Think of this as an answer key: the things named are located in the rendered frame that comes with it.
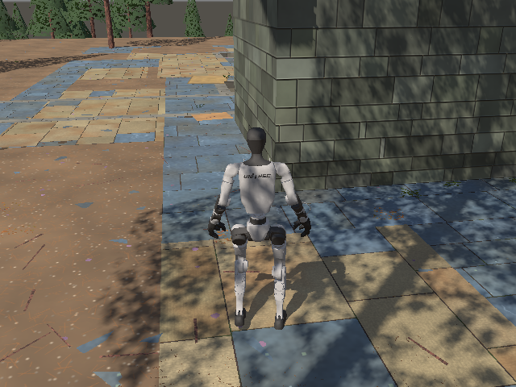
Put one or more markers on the robot left upper arm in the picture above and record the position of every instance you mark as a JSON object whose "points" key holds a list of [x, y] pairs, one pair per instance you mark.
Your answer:
{"points": [[231, 171]]}

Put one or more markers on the robot right upper arm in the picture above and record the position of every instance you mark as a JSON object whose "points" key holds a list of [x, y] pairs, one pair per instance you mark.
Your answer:
{"points": [[287, 182]]}

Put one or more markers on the right robot forearm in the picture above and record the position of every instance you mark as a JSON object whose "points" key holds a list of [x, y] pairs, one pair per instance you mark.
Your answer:
{"points": [[299, 210]]}

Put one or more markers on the robot left hand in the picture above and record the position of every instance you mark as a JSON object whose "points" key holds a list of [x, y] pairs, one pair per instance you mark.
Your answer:
{"points": [[212, 227]]}

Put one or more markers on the robot right shin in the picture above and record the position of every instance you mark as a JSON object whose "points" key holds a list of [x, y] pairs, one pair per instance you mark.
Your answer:
{"points": [[279, 292]]}

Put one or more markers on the left robot forearm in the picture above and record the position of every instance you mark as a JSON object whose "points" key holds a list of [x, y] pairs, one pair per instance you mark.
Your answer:
{"points": [[217, 213]]}

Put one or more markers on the robot right hand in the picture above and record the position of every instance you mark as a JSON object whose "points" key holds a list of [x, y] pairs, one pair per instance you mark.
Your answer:
{"points": [[305, 225]]}

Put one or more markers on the robot left thigh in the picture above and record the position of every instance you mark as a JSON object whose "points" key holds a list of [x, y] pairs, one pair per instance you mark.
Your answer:
{"points": [[239, 236]]}

